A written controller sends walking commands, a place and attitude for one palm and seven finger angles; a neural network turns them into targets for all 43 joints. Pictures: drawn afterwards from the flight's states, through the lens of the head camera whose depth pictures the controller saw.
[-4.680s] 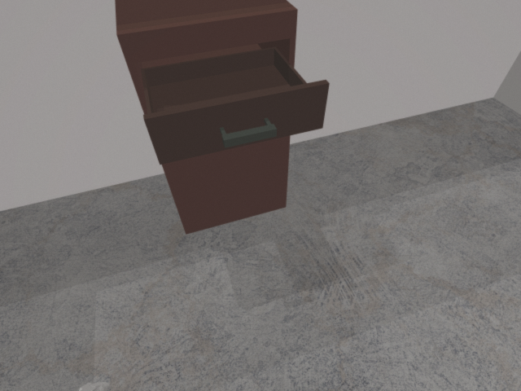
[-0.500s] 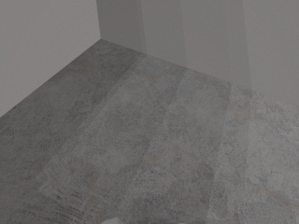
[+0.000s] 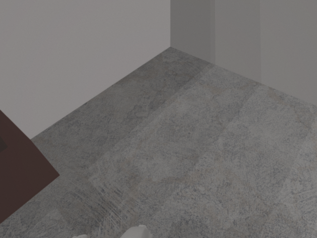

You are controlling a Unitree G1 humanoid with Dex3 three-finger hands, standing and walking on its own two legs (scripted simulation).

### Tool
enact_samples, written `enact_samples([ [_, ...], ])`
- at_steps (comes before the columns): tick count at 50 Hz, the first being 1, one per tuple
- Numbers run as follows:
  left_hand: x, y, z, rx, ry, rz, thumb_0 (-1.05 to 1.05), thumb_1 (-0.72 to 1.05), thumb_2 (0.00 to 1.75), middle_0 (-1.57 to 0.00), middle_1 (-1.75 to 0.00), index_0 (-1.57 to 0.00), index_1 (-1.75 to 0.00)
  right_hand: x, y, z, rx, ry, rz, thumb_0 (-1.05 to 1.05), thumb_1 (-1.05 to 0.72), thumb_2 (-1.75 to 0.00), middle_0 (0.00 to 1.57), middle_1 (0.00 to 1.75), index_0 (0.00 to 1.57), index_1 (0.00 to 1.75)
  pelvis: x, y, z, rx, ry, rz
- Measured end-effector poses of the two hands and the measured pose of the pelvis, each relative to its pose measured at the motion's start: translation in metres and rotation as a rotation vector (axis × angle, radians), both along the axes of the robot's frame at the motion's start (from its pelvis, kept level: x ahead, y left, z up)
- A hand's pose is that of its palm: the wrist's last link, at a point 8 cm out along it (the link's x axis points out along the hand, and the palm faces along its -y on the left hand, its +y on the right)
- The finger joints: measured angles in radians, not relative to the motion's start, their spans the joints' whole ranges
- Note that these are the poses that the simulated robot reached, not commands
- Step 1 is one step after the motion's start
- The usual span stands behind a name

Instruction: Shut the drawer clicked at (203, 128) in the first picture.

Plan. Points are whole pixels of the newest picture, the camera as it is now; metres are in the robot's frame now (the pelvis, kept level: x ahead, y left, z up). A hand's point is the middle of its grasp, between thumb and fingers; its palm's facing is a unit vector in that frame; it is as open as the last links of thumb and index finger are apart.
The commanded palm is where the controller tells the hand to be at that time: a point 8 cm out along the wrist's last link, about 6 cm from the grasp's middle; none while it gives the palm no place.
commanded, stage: turn to face it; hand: left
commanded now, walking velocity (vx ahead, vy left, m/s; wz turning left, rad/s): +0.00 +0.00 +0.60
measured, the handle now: out of the picture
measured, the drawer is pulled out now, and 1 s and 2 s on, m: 0.29 0.29 0.29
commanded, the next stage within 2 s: take the last steps up to it in 1.38 s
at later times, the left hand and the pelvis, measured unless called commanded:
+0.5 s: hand out of the picture -0.03 +0.26 -0.17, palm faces +0.35 -0.90 -0.27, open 7.4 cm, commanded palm none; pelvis -0.02 +0.03 +0.00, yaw +18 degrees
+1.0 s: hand out of the picture -0.08 +0.19 -0.14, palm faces +0.59 -0.76 -0.26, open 7.3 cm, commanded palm none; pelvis -0.02 -0.01 +0.01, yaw +37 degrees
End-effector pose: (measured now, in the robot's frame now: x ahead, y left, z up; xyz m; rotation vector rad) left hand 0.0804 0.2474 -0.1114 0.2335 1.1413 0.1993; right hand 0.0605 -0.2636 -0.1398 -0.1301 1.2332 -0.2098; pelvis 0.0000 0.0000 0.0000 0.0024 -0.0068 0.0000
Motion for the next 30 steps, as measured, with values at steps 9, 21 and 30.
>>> enact_samples([
  [9,-0.059,-0.008,-0.004,-0.045,0.062,0.119,0.00,0.91,0.90,-0.20,-0.30,-0.20,-0.30,0.038,0.000,0.017,-0.022,-0.005,0.151,0.01,-0.91,-0.89,0.20,0.30,0.20,0.30,-0.007,-0.004,0.008,0.036,-0.007,0.124],
  [21,-0.137,0.051,-0.034,-0.055,0.166,0.340,0.00,0.91,0.90,-0.20,-0.30,-0.20,-0.30,0.093,0.072,0.027,-0.067,-0.105,0.381,0.01,-0.90,-0.89,0.20,0.30,0.20,0.30,-0.019,0.027,-0.005,0.001,0.005,0.269],
  [30,-0.120,0.054,-0.006,-0.004,0.042,0.394,0.00,0.91,0.90,-0.20,-0.29,-0.20,-0.30,0.086,0.080,0.017,-0.015,-0.038,0.446,0.01,-0.90,-0.89,0.20,0.30,0.20,0.30,-0.019,0.017,0.004,-0.004,0.011,0.377],
])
